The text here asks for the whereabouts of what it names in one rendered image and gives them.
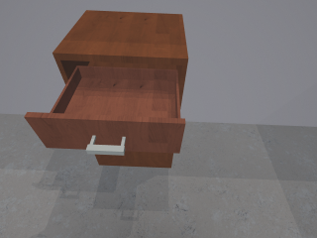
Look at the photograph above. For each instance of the cabinet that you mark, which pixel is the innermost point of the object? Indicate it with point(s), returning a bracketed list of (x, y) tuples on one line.
[(130, 40)]

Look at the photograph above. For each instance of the drawer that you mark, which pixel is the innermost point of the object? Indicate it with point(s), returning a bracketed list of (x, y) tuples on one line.
[(141, 104)]

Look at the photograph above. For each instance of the handle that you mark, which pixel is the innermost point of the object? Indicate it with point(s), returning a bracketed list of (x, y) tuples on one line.
[(113, 150)]

